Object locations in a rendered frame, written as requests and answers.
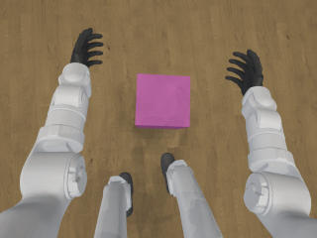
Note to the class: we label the left robot upper arm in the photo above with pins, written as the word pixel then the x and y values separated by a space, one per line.
pixel 50 181

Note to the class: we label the robot left hand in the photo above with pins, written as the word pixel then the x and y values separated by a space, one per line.
pixel 81 54

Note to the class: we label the robot right forearm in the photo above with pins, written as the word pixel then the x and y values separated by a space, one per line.
pixel 268 151

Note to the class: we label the carton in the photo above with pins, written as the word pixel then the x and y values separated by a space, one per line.
pixel 162 101

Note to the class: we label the robot thigh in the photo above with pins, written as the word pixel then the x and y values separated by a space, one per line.
pixel 112 217
pixel 196 216

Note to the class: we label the left robot thigh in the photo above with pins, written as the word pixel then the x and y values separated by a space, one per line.
pixel 112 217

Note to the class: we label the robot left forearm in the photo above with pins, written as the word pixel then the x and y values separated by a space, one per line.
pixel 63 131

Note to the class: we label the right robot thigh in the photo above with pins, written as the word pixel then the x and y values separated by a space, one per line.
pixel 196 216

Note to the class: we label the robot right hand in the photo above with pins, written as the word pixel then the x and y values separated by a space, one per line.
pixel 252 73

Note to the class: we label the right robot upper arm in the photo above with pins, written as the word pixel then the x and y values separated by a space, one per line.
pixel 281 203

